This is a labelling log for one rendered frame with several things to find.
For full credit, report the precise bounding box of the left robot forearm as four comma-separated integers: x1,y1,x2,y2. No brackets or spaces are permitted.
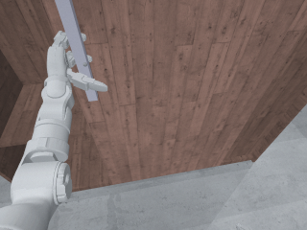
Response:
11,75,75,202

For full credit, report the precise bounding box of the left robot hand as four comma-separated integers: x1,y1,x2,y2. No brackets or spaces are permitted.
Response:
46,31,108,92

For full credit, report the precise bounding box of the handle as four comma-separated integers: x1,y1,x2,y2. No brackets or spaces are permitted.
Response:
55,0,98,102

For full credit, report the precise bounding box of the wardrobe door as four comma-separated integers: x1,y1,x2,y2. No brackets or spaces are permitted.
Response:
39,0,307,185
224,25,307,159

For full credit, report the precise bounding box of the robot left upper arm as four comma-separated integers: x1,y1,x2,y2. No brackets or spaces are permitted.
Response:
0,161,73,230

